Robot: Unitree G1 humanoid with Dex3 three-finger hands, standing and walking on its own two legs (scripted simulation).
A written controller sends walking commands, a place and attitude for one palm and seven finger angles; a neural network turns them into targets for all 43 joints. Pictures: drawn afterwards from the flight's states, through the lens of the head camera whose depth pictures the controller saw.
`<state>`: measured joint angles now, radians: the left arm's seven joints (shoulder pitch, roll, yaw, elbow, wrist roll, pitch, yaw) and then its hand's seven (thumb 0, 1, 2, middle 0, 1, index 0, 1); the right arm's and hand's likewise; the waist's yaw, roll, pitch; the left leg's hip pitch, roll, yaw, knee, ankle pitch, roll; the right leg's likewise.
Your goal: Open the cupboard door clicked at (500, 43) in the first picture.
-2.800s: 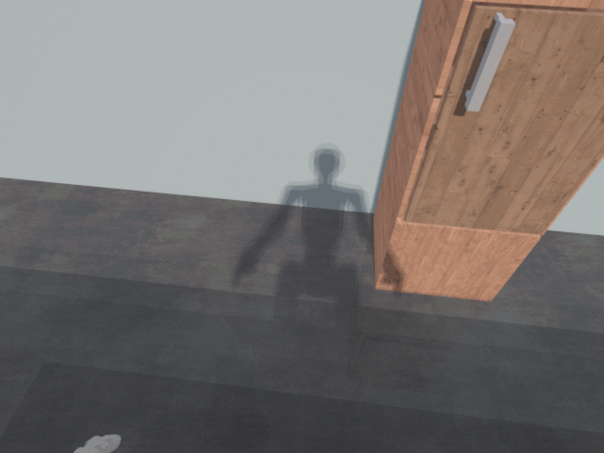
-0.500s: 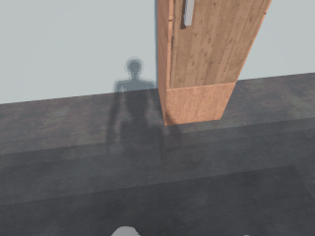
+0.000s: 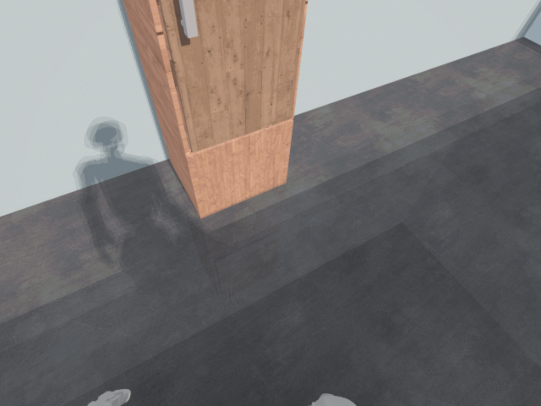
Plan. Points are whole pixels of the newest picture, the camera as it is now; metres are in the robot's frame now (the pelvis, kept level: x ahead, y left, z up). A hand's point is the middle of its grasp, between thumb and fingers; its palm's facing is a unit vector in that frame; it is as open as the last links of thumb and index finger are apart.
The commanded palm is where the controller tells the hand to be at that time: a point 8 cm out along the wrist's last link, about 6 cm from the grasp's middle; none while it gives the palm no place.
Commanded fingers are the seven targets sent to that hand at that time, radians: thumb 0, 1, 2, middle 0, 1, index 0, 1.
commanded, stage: walk to a spot facing it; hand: left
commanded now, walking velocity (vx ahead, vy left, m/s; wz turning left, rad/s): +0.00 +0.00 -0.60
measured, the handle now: out of the picture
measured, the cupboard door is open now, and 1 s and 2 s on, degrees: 0 0 0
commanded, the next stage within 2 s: turn to face it in 1.88 s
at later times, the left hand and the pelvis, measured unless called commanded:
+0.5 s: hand (171, 389) +0.16 +0.18 -0.18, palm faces -0.25 -0.95 -0.19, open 7.4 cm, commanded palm none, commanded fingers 0.00 0.90 0.90 -0.20 -0.30 -0.20 -0.30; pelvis +0.01 +0.01 -0.01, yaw -17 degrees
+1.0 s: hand (231, 372) +0.19 +0.08 -0.16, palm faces -0.51 -0.82 -0.23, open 7.4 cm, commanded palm none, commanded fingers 0.00 0.90 0.90 -0.20 -0.30 -0.20 -0.30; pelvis +0.03 -0.05 +0.00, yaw -35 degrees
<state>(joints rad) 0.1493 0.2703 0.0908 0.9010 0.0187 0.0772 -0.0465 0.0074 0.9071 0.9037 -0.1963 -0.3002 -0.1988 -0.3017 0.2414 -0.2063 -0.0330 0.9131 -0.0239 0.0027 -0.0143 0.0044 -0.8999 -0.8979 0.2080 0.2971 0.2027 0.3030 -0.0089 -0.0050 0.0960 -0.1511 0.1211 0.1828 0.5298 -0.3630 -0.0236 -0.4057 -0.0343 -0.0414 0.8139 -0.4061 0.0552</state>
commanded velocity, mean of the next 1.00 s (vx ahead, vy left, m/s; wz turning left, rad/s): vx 0.10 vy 0.00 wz -0.60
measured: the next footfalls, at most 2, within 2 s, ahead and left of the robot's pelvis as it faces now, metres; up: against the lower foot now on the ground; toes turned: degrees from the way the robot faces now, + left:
right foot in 0.06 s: +0.05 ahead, -0.14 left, +0.00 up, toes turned -7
left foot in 0.44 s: +0.08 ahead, +0.10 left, +0.00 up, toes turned -10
